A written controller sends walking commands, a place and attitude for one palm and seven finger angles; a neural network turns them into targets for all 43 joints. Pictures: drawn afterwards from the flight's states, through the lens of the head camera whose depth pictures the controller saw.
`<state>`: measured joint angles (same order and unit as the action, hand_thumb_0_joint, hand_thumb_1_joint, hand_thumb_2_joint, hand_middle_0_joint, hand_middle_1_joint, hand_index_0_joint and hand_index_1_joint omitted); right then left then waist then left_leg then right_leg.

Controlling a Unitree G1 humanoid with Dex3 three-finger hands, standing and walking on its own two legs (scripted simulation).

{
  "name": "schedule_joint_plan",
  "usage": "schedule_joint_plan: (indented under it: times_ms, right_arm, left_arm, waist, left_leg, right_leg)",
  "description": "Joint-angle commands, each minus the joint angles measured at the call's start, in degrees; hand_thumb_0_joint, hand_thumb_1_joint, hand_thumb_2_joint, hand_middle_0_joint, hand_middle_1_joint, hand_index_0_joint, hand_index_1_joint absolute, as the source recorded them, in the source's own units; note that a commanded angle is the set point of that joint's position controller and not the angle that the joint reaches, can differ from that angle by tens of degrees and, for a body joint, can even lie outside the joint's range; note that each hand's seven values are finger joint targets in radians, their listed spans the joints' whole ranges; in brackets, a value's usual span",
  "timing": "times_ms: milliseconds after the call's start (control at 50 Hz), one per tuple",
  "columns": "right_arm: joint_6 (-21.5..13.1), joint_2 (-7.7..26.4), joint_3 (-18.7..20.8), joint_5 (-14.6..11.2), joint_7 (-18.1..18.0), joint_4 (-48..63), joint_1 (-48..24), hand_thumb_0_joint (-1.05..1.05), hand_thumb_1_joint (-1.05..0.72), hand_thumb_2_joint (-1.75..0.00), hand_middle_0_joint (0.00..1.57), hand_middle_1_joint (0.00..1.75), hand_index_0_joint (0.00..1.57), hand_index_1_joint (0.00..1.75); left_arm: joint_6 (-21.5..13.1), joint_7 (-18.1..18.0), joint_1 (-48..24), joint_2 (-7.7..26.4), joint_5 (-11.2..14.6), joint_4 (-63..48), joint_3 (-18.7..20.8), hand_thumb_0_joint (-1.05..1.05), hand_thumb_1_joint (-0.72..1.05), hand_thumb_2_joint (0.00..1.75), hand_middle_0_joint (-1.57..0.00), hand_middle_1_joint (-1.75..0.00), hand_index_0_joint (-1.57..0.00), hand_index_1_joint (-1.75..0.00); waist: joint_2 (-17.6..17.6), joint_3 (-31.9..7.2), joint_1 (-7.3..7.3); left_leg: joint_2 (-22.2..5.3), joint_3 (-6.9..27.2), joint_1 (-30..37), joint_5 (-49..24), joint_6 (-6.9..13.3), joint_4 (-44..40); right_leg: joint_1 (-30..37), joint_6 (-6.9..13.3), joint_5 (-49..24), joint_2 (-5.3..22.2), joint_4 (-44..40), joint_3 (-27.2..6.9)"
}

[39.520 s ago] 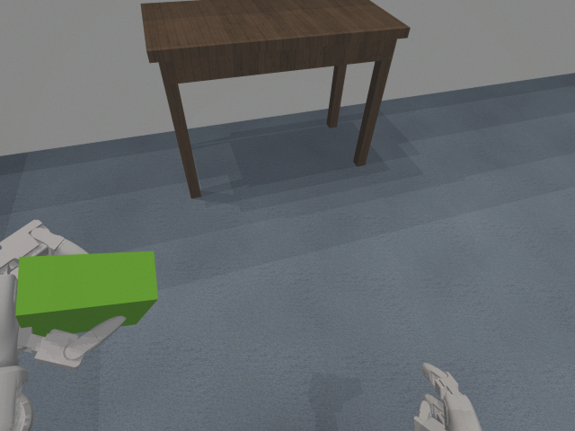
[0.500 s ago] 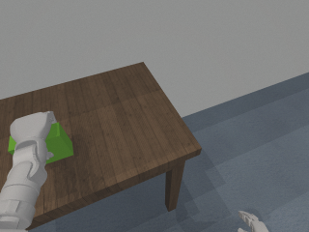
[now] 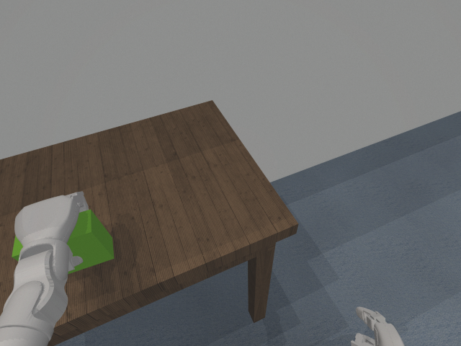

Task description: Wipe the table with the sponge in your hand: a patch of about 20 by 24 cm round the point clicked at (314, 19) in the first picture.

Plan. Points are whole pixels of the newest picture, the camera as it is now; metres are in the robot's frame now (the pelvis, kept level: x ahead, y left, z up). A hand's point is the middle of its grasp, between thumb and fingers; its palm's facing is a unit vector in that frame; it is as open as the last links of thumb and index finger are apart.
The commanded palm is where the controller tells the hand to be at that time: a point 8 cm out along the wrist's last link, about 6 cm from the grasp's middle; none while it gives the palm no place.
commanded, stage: wipe back along the first lane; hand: left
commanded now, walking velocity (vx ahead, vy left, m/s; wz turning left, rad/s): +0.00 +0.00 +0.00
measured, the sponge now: (72, 250) +0.27 +0.33 +0.01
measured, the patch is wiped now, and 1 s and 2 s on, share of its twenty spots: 0.95 0.95 0.95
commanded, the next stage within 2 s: lift the sponge slowly off the table in 0.04 s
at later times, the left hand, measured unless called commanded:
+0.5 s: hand (70, 247) +0.25 +0.31 +0.05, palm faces -0.05 -0.06 -1.00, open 9.4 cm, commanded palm +0.23 +0.31 +0.12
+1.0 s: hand (64, 238) +0.25 +0.30 +0.09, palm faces +0.00 -0.06 -1.00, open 9.4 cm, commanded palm +0.23 +0.30 +0.15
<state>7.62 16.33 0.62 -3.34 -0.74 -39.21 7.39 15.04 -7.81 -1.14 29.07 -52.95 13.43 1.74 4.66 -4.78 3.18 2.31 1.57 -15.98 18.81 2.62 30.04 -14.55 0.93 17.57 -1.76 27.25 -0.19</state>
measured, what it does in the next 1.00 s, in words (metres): stands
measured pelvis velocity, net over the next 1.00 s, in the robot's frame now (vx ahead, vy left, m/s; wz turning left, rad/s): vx -0.01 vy -0.02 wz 0.01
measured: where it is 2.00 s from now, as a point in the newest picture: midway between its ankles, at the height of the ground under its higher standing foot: outside the picture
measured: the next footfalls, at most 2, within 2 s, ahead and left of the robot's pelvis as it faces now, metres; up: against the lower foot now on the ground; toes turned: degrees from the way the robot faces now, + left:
none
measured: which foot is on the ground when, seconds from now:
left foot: down 0.00-1.00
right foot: down 0.00-1.00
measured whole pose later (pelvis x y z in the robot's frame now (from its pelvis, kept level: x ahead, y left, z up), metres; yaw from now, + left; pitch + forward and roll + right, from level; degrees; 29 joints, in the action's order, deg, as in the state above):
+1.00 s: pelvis -0.01 -0.02 +0.01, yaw +1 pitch +0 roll +0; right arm 7.5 16.3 -0.9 -3.0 -3.1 -39.4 2.5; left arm 21.5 -1.9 0.2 29.6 -51.0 3.3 -1.1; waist 5.6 -1.5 5.2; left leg 1.8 2.3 -8.6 16.1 1.4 24.8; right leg -7.9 2.3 16.0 -2.2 23.9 0.3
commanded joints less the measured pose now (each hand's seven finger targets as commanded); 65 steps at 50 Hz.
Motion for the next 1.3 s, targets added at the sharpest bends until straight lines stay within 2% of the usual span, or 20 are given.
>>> schedule_joint_plan:
  times_ms: [0, 120, 260, 280, 380, 460, 480, 560, 620, 840, 860, 880, 920, 1000, 1060, 1080, 1100, 1220, 1260, 1280]
  right_arm:
    - [-3.18, 6.60, 2.35, 0.00, -0.12, 8.67, -8.06, 0.00, -0.90, -0.90, 0.20, 0.30, 0.20, 0.30]
    - [-3.31, 6.45, 2.14, -0.14, -0.25, 8.73, -9.99, 0.00, -0.90, -0.90, 0.20, 0.30, 0.20, 0.30]
    - [-3.18, 6.46, 1.06, 0.02, -2.23, 8.30, -12.26, 0.00, -0.90, -0.90, 0.20, 0.30, 0.20, 0.30]
    - [-3.46, 5.93, 1.17, 0.11, -2.37, 8.53, -11.94, 0.00, -0.90, -0.90, 0.20, 0.30, 0.20, 0.30]
    - [-3.51, 5.66, 0.91, 0.56, -2.78, 8.46, -11.99, 0.00, -0.90, -0.90, 0.20, 0.30, 0.20, 0.30]
    - [-3.52, 5.98, 0.49, 0.71, -3.10, 8.43, -12.78, 0.00, -0.90, -0.90, 0.20, 0.30, 0.20, 0.30]
    - [-3.61, 5.76, 0.70, 0.79, -3.14, 7.98, -12.13, 0.00, -0.90, -0.90, 0.20, 0.30, 0.20, 0.30]
    - [-3.59, 5.74, 0.67, 0.93, -2.76, 8.83, -13.10, 0.00, -0.90, -0.90, 0.20, 0.30, 0.20, 0.30]
    - [-3.59, 5.64, 1.01, 0.92, -2.50, 8.38, -12.46, 0.00, -0.90, -0.90, 0.20, 0.30, 0.20, 0.30]
    - [-3.22, 6.38, 0.84, 0.57, -2.70, 8.42, -14.01, 0.00, -0.90, -0.90, 0.20, 0.30, 0.20, 0.30]
    - [-3.14, 6.47, 0.54, 0.42, -2.70, 9.21, -15.24, 0.00, -0.90, -0.90, 0.20, 0.30, 0.20, 0.30]
    - [-3.22, 5.93, 0.55, 0.45, -2.67, 9.05, -14.63, 0.00, -0.90, -0.90, 0.20, 0.30, 0.20, 0.30]
    - [-3.08, 6.19, 0.50, 0.42, -2.69, 8.88, -14.54, 0.00, -0.90, -0.90, 0.20, 0.30, 0.20, 0.30]
    - [-3.13, 6.20, 0.20, 0.42, -3.03, 8.68, -14.65, 0.00, -0.90, -0.90, 0.20, 0.30, 0.20, 0.30]
    - [-3.08, 6.33, -0.05, 0.32, -3.07, 9.66, -16.15, 0.00, -0.90, -0.90, 0.20, 0.30, 0.20, 0.30]
    - [-3.28, 5.87, 0.03, 0.38, -3.07, 9.50, -15.42, 0.00, -0.90, -0.90, 0.20, 0.30, 0.20, 0.30]
    - [-3.28, 6.22, 0.25, 0.52, -3.09, 9.07, -14.91, 0.00, -0.90, -0.90, 0.20, 0.30, 0.20, 0.30]
    - [-3.06, 6.38, -0.07, 0.27, -3.21, 9.14, -15.03, 0.00, -0.90, -0.90, 0.20, 0.30, 0.20, 0.30]
    - [-3.37, 6.53, -0.27, 0.20, -3.12, 10.12, -16.32, 0.00, -0.90, -0.90, 0.20, 0.30, 0.20, 0.30]
    - [-3.38, 6.18, -0.12, 0.26, -3.11, 9.87, -15.61, 0.00, -0.90, -0.90, 0.20, 0.30, 0.20, 0.30]
  left_arm:
    - [1.00, -0.43, -0.19, 8.39, 1.03, -7.84, 3.08, 0.00, 0.10, 1.30, -1.20, -1.60, -1.20, -1.60]
    - [3.03, -0.95, -0.45, 5.11, 1.09, -11.10, 0.20, 0.00, 0.10, 1.30, -1.20, -1.60, -1.20, -1.60]
    - [5.44, -0.98, -14.41, 10.29, -0.99, -12.05, 1.58, 0.00, 0.10, 1.30, -1.20, -1.60, -1.20, -1.60]
    - [5.26, -0.84, -14.58, 8.43, -0.91, -12.78, -0.27, 0.00, 0.10, 1.30, -1.20, -1.60, -1.20, -1.60]
    - [4.37, 0.10, -16.28, 9.40, -1.29, -14.52, 0.02, 0.00, 0.10, 1.30, -1.20, -1.60, -1.20, -1.60]
    - [3.83, 0.42, -17.28, 13.68, -1.60, -14.32, 3.81, 0.00, 0.10, 1.30, -1.20, -1.60, -1.20, -1.60]
    - [3.55, 0.33, -18.12, 12.66, -1.75, -14.44, 2.81, 0.00, 0.10, 1.30, -1.20, -1.60, -1.20, -1.60]
    - [2.77, 0.20, -14.74, 15.31, -1.73, -18.09, 6.15, 0.00, 0.10, 1.30, -1.20, -1.60, -1.20, -1.60]
    - [3.28, 0.12, -13.78, 12.90, -1.55, -18.33, 3.97, 0.00, 0.10, 1.30, -1.20, -1.60, -1.20, -1.60]
    - [5.82, 2.29, -13.53, 15.82, -0.40, -20.41, 5.84, 0.00, 0.10, 1.30, -1.20, -1.60, -1.20, -1.60]
    - [6.08, 2.52, -13.09, 17.52, -0.31, -21.55, 7.48, 0.00, 0.10, 1.30, -1.20, -1.60, -1.20, -1.60]
    - [6.15, 2.71, -13.06, 15.02, -0.08, -21.46, 5.23, 0.00, 0.10, 1.30, -1.20, -1.60, -1.20, -1.60]
    - [6.10, 3.36, -13.88, 14.96, -0.14, -21.50, 4.56, 0.00, 0.10, 1.30, -1.20, -1.60, -1.20, -1.60]
    - [6.47, 3.90, -14.73, 17.81, -0.01, -19.75, 6.96, 0.00, 0.10, 1.30, -1.20, -1.60, -1.20, -1.60]
    - [5.99, 4.43, -15.96, 19.85, -0.21, -22.63, 8.43, 0.00, 0.10, 1.30, -1.20, -1.60, -1.20, -1.60]
    - [5.78, 4.59, -15.41, 17.79, 0.29, -22.57, 6.73, 0.00, 0.10, 1.30, -1.20, -1.60, -1.20, -1.60]
    - [5.41, 4.63, -14.48, 19.96, 0.41, -22.32, 8.85, 0.00, 0.10, 1.30, -1.20, -1.60, -1.20, -1.60]
    - [5.72, 6.09, -16.24, 19.29, 0.83, -21.06, 7.34, 0.00, 0.10, 1.30, -1.20, -1.60, -1.20, -1.60]
    - [5.42, 6.49, -15.76, 21.46, 1.17, -23.74, 9.57, 0.00, 0.10, 1.30, -1.20, -1.60, -1.20, -1.60]
    - [5.24, 6.58, -15.68, 19.95, 1.34, -23.77, 8.21, 0.00, 0.10, 1.30, -1.20, -1.60, -1.20, -1.60]
  waist:
    - [-3.81, -9.31, 1.49]
    - [-4.56, -6.76, 1.24]
    - [-2.48, -6.75, 0.84]
    - [-1.70, -7.98, 0.61]
    - [-0.58, -9.68, 0.70]
    - [-0.84, -9.36, 1.67]
    - [-1.32, -9.73, 1.05]
    - [1.13, -11.68, 2.75]
    - [0.71, -9.92, 1.89]
    - [-2.11, -9.57, 1.97]
    - [-1.03, -10.36, 2.60]
    - [-1.64, -9.79, 1.88]
    - [-1.26, -8.28, 1.49]
    - [-2.00, -7.43, 1.85]
    - [-0.08, -9.14, 2.47]
    - [-0.83, -9.52, 1.99]
    - [-0.95, -10.10, 2.41]
    - [0.08, -6.93, 1.64]
    - [0.42, -9.17, 2.49]
    - [-0.09, -9.17, 2.04]
  left_leg:
    - [-0.62, 1.01, 2.90, -28.08, -0.46, -2.42]
    - [-1.01, 1.72, 3.36, -25.05, -0.75, -3.59]
    - [-0.35, 1.54, 4.66, -18.32, -0.30, -5.39]
    - [-0.04, 1.36, 5.47, -18.95, -0.12, -4.99]
    - [0.07, 1.28, 7.02, -21.38, -0.02, -4.87]
    - [0.27, 1.43, 6.57, -21.36, 0.07, -5.60]
    - [0.42, 0.92, 7.03, -22.33, 0.15, -5.16]
    - [0.42, 1.35, 7.80, -26.63, -0.06, -5.53]
    - [0.36, 0.86, 8.36, -27.14, 0.00, -5.36]
    - [0.79, 0.26, 8.64, -26.80, 0.53, -6.17]
    - [0.86, 0.53, 8.73, -26.69, 0.56, -6.49]
    - [0.84, 0.03, 8.57, -26.66, 0.61, -6.30]
    - [0.75, 0.09, 8.61, -26.25, 0.53, -6.61]
    - [0.97, -0.12, 8.21, -24.07, 0.74, -7.02]
    - [1.15, 0.35, 9.11, -24.75, 0.71, -7.23]
    - [1.14, -0.09, 9.13, -25.25, 0.81, -6.87]
    - [1.13, -0.07, 9.35, -25.98, 0.82, -6.69]
    - [0.97, -0.02, 8.51, -23.89, 0.55, -7.83]
    - [1.04, 0.55, 9.54, -25.06, 0.70, -7.61]
    - [0.95, 0.27, 9.27, -25.26, 0.70, -7.51]
  right_leg:
    - [8.56, 2.54, -25.38, -0.76, -0.44, 0.74]
    - [6.36, 2.73, -20.80, -1.11, -1.06, 1.18]
    - [5.87, 3.29, -14.70, -1.32, -2.52, 0.27]
    - [6.71, 3.20, -15.23, -1.08, -2.21, 0.57]
    - [8.40, 3.28, -17.84, -1.08, -2.35, 0.39]
    - [9.47, 3.54, -18.48, -1.34, -3.28, -0.59]
    - [9.96, 3.33, -19.86, -1.07, -2.88, -0.09]
    - [12.76, 3.70, -23.92, -1.17, -2.94, -1.06]
    - [11.91, 3.32, -24.24, -1.09, -3.13, 0.05]
    - [14.25, 2.94, -27.11, -0.67, -3.99, -0.70]
    - [14.95, 3.24, -26.79, -0.87, -4.05, -1.95]
    - [14.96, 2.89, -26.95, -0.54, -3.72, -0.76]
    - [13.93, 2.87, -26.31, -0.63, -4.30, -0.69]
    - [14.13, 2.76, -24.50, -0.58, -5.03, -1.01]
    - [15.00, 3.22, -24.78, -0.90, -5.22, -2.50]
    - [15.71, 2.85, -25.89, -0.41, -4.80, -1.46]
    - [16.29, 2.86, -27.26, -0.40, -4.74, -1.57]
    - [14.60, 2.80, -23.67, -0.47, -5.88, -0.98]
    - [15.66, 3.13, -24.90, -0.79, -5.73, -2.12]
    - [16.00, 2.84, -24.96, -0.34, -5.36, -1.07]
